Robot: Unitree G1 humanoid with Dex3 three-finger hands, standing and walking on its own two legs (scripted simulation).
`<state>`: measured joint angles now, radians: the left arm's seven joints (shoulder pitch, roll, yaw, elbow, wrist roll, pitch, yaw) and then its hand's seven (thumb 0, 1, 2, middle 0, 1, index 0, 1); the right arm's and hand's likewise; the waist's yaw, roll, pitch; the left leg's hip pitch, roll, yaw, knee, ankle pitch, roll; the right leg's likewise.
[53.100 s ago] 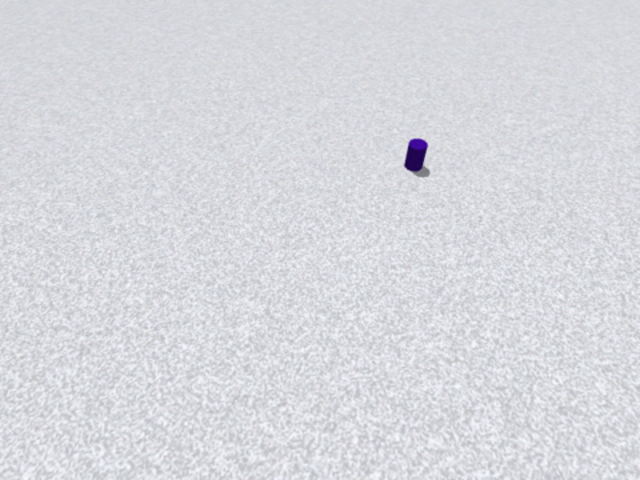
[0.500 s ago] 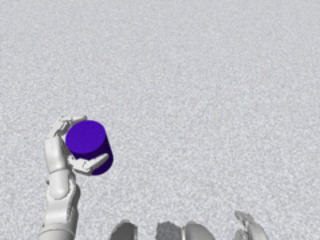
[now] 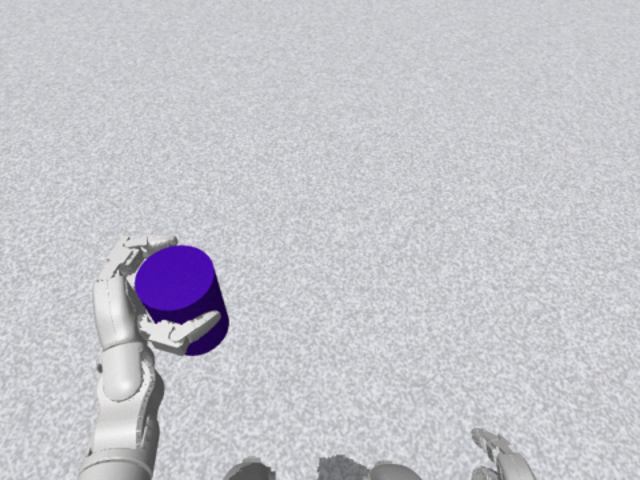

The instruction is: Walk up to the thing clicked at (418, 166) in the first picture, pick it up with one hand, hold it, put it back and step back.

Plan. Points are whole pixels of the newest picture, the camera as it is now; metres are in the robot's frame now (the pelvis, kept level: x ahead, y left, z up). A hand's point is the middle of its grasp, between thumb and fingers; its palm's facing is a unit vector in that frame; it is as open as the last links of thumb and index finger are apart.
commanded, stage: lift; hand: left
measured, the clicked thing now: (187, 303) +0.34 +0.17 +0.00
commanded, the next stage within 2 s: hold in 0.08 s
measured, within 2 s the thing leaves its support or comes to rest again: neither
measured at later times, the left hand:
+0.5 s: hand (172, 289) +0.33 +0.17 +0.05, palm faces +0.31 -0.95 -0.03, open 11.9 cm
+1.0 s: hand (172, 286) +0.33 +0.17 +0.06, palm faces +0.32 -0.95 -0.03, open 11.9 cm
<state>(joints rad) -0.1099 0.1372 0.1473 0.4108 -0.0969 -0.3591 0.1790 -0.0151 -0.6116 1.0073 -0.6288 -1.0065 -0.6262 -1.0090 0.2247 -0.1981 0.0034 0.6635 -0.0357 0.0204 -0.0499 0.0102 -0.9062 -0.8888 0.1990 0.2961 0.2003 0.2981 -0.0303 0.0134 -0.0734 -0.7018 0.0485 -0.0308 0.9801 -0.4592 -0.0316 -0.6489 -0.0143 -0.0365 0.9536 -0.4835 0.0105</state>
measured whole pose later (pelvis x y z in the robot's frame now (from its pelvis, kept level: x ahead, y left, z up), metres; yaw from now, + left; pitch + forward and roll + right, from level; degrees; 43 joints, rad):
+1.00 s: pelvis +0.00 -0.01 +0.02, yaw +0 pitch +6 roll -1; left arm -0.12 0.12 0.14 0.42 -0.09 -0.34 0.20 -0.02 -0.61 1.00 -0.64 -1.00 -0.63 -1.00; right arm 0.21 -0.20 0.00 0.68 -0.03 0.01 -0.05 0.01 -0.90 -0.89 0.20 0.30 0.20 0.30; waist -0.02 0.01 -0.04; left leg -0.56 0.05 -0.02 0.85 -0.40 -0.04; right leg -0.52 -0.02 -0.03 0.84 -0.43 0.00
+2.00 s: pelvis +0.00 +0.00 +0.02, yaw +0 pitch +5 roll -1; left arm -0.14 0.13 0.14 0.44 -0.08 -0.34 0.20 -0.02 -0.61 1.00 -0.64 -1.00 -0.63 -1.00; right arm 0.21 -0.20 -0.01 0.69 -0.03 0.01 -0.05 0.01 -0.90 -0.89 0.20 0.30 0.20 0.30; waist -0.02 0.01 -0.03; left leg -0.53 0.04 -0.02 0.83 -0.39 -0.03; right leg -0.49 -0.02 -0.03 0.82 -0.42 0.01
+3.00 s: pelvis -0.01 +0.00 +0.02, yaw +0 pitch +5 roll -1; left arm -0.13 0.12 0.15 0.46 -0.08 -0.36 0.21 -0.02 -0.61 0.99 -0.64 -0.99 -0.64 -0.99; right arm 0.21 -0.20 -0.01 0.69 -0.03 0.00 -0.05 0.01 -0.90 -0.90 0.20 0.30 0.20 0.30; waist -0.02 0.01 -0.03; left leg -0.54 0.04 -0.02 0.83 -0.39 -0.03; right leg -0.50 -0.02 -0.02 0.82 -0.41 0.01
